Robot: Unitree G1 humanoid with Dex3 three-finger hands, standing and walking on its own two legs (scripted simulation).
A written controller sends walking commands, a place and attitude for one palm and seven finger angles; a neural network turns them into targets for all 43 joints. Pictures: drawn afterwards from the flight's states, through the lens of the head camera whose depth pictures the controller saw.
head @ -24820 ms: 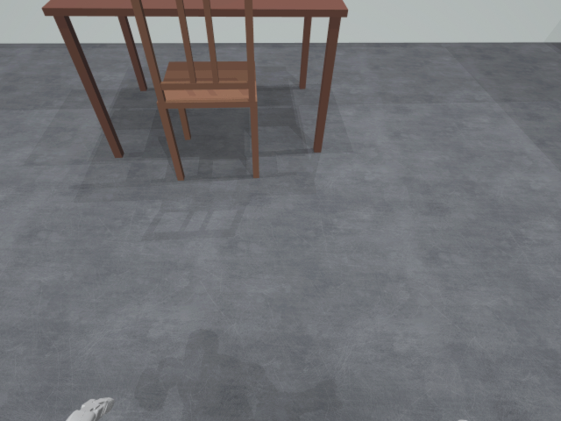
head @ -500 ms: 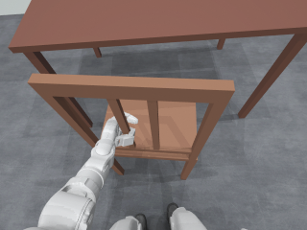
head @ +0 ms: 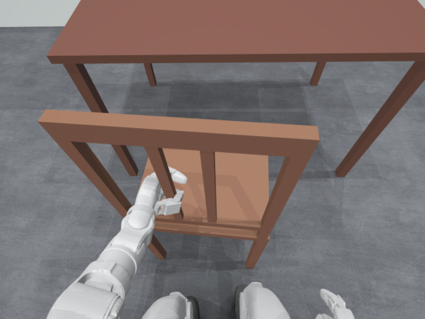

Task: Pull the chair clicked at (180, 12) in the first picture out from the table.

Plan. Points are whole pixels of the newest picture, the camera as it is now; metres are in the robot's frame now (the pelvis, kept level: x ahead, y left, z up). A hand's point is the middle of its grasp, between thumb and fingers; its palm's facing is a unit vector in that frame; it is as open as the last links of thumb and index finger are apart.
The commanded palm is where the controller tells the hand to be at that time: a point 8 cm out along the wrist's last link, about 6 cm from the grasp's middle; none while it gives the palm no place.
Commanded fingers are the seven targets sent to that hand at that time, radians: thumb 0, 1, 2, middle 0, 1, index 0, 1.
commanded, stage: step backward, pulling the chair out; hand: left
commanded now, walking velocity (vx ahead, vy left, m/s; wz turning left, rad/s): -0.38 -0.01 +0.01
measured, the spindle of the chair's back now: (168, 188) +0.37 +0.11 -0.04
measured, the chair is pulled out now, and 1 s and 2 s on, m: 0.25 0.27 0.27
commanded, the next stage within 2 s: none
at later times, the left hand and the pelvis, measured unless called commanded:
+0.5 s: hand (169, 205) +0.34 +0.11 -0.05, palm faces -0.18 -0.96 -0.21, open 5.6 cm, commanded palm +0.34 +0.16 -0.05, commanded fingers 0.00 0.90 0.90 -0.50 -1.45 -0.50 -1.45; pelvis -0.06 +0.03 +0.00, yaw +2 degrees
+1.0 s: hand (166, 208) +0.33 +0.11 -0.05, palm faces -0.08 -0.97 -0.21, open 5.7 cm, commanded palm +0.32 +0.17 -0.05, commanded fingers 0.00 0.90 0.90 -0.50 -1.45 -0.50 -1.45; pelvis -0.07 +0.02 -0.01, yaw +4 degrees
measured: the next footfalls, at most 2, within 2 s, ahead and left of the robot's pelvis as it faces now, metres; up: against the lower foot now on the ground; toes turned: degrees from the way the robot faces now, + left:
left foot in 0.38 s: -0.12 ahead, +0.17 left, +0.00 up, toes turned +5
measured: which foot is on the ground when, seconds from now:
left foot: down 0.00-0.06, up 0.08-0.36, down 0.38-1.00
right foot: down 0.00-1.00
